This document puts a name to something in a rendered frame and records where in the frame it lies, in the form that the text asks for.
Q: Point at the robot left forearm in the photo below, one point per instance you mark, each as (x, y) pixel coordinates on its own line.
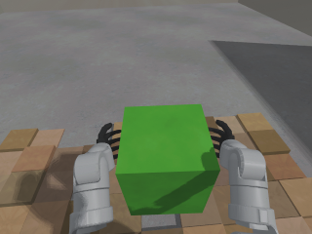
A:
(91, 199)

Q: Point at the carton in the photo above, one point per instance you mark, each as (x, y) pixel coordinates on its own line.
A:
(166, 162)

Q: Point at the robot right hand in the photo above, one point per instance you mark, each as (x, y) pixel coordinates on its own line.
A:
(225, 134)

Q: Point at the robot right forearm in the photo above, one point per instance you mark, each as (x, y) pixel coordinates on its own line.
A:
(249, 199)

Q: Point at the robot left hand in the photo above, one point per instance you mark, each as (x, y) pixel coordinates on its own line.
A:
(103, 137)

